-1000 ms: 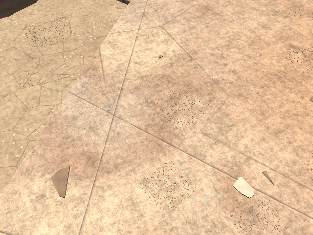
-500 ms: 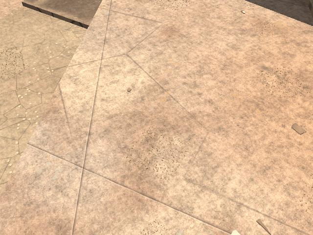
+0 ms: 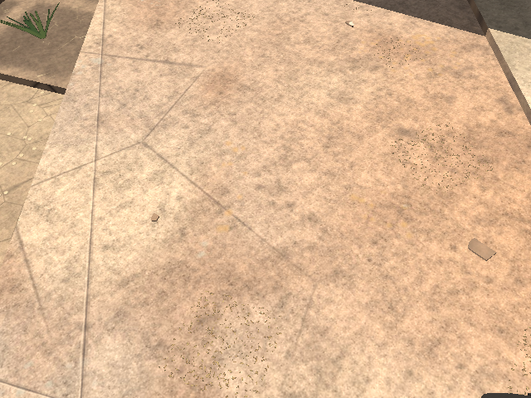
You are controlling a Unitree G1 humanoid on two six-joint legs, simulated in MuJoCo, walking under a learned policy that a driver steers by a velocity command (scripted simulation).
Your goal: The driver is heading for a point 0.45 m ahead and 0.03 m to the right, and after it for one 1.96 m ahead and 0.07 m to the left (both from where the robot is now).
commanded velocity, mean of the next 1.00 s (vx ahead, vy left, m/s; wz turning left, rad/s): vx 0.30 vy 0.00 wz -0.24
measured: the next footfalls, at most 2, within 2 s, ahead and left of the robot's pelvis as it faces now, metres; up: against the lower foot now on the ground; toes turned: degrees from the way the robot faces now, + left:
left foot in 0.18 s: +0.30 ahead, +0.14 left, +0.00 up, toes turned -10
right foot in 0.64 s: +0.46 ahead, -0.17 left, +0.00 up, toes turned -21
